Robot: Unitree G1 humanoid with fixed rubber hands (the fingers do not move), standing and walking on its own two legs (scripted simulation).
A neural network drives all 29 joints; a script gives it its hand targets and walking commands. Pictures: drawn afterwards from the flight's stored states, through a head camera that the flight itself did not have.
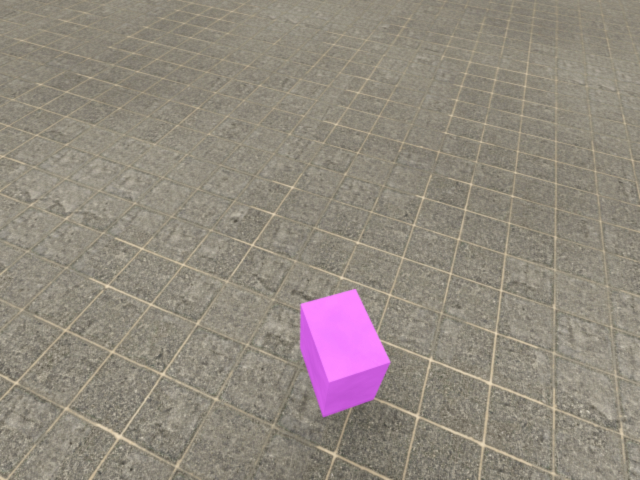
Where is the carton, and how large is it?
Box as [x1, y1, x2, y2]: [300, 289, 389, 416]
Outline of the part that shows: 355,289 301,304 300,348 323,416 373,399 389,364 389,360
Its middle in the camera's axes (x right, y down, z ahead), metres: +0.06 +0.34 +1.16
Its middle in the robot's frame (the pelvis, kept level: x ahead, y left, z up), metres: +0.55 -0.06 -0.63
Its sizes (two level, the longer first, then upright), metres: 0.238 0.171 0.292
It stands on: the floor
